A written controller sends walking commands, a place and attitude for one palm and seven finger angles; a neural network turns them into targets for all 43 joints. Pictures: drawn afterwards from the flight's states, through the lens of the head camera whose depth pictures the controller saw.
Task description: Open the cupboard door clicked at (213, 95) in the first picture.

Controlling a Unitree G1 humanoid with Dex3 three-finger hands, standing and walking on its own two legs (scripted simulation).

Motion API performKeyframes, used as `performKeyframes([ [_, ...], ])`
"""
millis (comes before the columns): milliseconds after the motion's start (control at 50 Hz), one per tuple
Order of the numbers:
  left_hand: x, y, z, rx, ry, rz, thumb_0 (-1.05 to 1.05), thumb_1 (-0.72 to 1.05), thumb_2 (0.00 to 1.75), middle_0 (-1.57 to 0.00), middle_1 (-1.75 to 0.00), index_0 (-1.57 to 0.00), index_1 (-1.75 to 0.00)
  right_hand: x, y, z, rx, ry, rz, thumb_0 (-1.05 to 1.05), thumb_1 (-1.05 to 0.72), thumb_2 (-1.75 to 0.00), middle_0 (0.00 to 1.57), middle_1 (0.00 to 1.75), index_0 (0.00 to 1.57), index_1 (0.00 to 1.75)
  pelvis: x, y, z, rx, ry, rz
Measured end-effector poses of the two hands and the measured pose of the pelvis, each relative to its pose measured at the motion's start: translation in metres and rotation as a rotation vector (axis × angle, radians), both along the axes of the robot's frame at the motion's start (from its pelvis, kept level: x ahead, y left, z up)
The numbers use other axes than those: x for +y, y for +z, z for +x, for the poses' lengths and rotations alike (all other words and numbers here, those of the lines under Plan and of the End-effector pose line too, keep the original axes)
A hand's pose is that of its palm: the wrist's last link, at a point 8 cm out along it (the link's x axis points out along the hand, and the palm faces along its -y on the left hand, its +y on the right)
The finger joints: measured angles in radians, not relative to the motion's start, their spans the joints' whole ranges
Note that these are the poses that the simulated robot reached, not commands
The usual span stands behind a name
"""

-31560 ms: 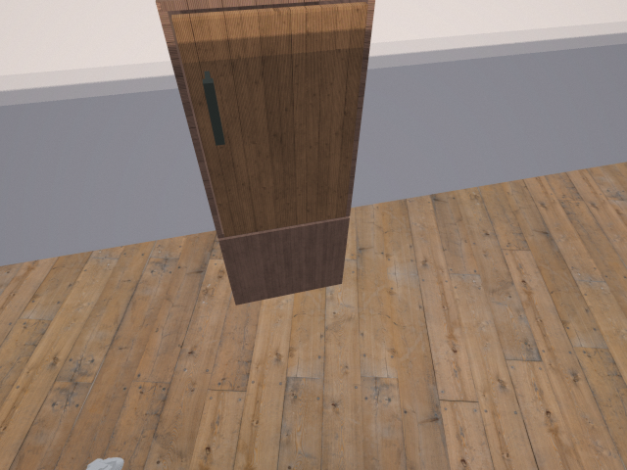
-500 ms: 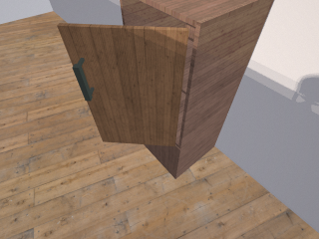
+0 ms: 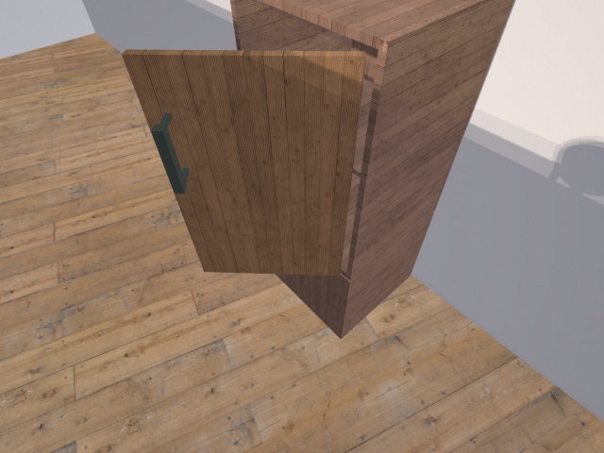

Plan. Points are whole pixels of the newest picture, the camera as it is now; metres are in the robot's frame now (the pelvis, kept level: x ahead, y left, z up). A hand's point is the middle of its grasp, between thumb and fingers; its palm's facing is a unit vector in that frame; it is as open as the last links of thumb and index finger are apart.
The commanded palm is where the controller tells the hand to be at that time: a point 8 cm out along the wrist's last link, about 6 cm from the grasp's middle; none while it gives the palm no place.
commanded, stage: look again from close up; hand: left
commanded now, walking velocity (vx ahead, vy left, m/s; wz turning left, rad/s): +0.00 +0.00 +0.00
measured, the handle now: (173, 154) +0.58 +0.27 +0.06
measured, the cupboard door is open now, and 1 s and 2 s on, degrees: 46 46 46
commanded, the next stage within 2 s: shuffle to correct the standing spot in 0.18 s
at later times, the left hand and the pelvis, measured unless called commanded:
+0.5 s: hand out of the picture +0.01 +0.16 -0.18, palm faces +0.04 -0.98 -0.18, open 7.4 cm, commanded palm none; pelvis +0.01 -0.01 +0.00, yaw +0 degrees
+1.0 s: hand out of the picture +0.05 +0.22 -0.16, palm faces +0.07 -0.97 -0.24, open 7.4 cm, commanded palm none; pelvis +0.04 +0.03 +0.00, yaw +1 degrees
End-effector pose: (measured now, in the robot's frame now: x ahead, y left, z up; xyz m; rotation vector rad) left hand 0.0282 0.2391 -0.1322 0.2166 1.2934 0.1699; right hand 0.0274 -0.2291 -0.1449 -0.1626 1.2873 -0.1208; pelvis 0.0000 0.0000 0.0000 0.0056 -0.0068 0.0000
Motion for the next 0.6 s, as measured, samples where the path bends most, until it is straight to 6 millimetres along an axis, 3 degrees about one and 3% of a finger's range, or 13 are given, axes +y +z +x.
performKeyframes([
  [220, -0.016, -0.005, -0.02, 0.064, 0.01, -0.038, 0.01, 0.91, 0.9, -0.2, -0.3, -0.2, -0.3, -0.007, 0.005, 0.001, 0.015, -0.001, -0.011, 0.0, -0.91, -0.9, 0.2, 0.3, 0.2, 0.29, -0.007, 0.003, 0.001, 0.001, -0.005, 0.002],
  [420, -0.031, -0.012, -0.027, 0.079, 0.029, -0.07, 0.01, 0.91, 0.9, -0.2, -0.3, -0.2, -0.3, -0.014, 0.005, -0.002, 0.048, 0.0, -0.017, 0.0, -0.91, -0.9, 0.2, 0.3, 0.2, 0.29, -0.013, 0.001, 0.004, 0.001, 0.001, -0.001],
  [600, -0.01, -0.021, -0.025, 0.098, 0.072, -0.059, 0.01, 0.91, 0.9, -0.2, -0.3, -0.2, -0.3, -0.008, 0.004, 0.006, 0.063, 0.003, -0.046, 0.0, -0.91, -0.9, 0.2, 0.3, 0.2, 0.29, 0.001, -0.006, 0.017, 0.006, 0.006, 0.005],
])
